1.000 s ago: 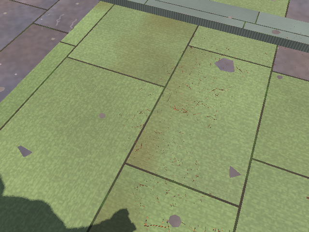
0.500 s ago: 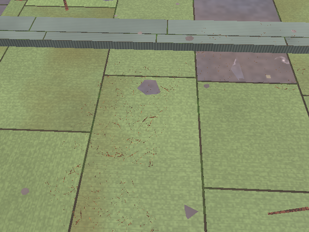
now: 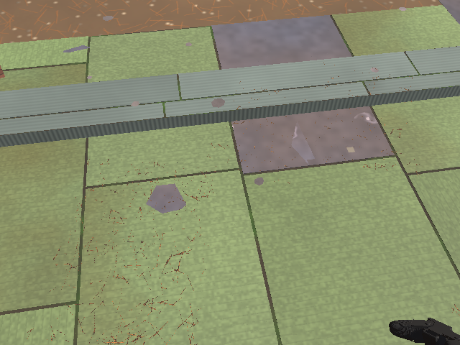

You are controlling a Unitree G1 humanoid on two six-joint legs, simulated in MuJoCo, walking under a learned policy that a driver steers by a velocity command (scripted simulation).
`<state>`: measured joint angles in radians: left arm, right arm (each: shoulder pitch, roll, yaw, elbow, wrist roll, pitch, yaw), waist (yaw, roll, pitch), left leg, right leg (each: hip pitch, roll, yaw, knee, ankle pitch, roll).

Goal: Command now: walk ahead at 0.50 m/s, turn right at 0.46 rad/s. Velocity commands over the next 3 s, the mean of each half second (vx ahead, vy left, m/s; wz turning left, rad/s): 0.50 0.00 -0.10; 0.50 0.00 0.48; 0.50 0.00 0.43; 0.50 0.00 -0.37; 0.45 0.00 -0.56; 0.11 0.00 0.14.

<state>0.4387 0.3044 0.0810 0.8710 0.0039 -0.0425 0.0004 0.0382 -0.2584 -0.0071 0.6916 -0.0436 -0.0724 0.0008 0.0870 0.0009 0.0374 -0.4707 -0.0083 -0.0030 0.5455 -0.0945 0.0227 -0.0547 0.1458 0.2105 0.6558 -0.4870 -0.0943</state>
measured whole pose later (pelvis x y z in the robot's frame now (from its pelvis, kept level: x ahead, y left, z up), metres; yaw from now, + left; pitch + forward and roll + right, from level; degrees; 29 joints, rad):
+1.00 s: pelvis +0.49 +0.02 -0.01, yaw +17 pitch +1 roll -1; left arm 0.40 0.24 0.05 0.93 0.02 -0.05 0.02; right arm 0.04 -0.25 -0.05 0.74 -0.05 -0.02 0.05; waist 0.05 0.00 0.06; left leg -0.48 -0.04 0.11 0.62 -0.17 0.15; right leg 0.00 -0.10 -0.28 0.71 -0.50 0.02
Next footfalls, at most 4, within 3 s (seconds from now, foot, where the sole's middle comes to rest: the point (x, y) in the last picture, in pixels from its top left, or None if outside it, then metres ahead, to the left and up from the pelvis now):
0.46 right None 0.36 -0.12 -0.76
0.98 left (218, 290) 0.61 0.12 -0.76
1.52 right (231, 195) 0.95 0.11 -0.76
2.04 left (167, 150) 1.14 0.37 -0.76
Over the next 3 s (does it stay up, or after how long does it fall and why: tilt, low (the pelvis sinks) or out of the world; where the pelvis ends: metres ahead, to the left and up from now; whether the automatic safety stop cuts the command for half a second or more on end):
stays up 1.33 0.24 0.08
